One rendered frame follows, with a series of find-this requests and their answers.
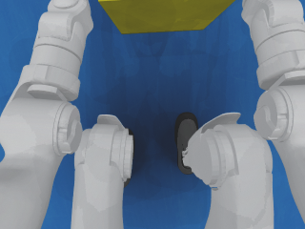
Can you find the left robot thigh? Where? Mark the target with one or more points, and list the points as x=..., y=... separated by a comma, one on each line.
x=97, y=201

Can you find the right robot thigh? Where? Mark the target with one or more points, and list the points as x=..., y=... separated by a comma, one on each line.
x=230, y=158

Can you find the right robot forearm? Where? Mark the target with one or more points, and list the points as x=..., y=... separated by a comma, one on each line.
x=277, y=28

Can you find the robot thigh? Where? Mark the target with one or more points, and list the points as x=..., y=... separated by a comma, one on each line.
x=97, y=201
x=230, y=158

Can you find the robot left upper arm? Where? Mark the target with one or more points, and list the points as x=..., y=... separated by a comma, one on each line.
x=35, y=134

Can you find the carton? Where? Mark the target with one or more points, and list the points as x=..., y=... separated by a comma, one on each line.
x=147, y=16

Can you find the robot right upper arm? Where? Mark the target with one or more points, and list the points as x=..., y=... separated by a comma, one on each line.
x=280, y=117

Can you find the left robot forearm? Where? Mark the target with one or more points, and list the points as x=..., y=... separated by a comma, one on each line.
x=57, y=53

